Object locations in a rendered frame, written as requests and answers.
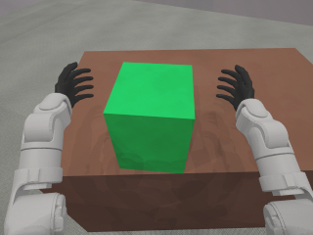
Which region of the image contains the pedestal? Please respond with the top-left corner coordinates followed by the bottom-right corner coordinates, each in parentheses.
top-left (39, 48), bottom-right (313, 232)

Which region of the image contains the robot left forearm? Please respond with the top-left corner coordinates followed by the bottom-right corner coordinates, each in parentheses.
top-left (4, 93), bottom-right (72, 235)

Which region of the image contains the robot right forearm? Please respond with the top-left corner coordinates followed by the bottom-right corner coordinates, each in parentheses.
top-left (235, 98), bottom-right (313, 202)

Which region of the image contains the robot left hand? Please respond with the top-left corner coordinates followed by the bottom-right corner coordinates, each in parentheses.
top-left (55, 62), bottom-right (94, 108)

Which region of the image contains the robot right upper arm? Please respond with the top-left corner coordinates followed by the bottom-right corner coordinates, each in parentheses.
top-left (263, 199), bottom-right (313, 235)

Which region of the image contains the carton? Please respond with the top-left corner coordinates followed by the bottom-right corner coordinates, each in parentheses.
top-left (103, 62), bottom-right (196, 174)

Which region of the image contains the robot right hand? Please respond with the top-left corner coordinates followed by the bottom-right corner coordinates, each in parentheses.
top-left (216, 65), bottom-right (255, 111)

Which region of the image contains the robot left upper arm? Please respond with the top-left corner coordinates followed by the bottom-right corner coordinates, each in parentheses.
top-left (7, 192), bottom-right (67, 235)

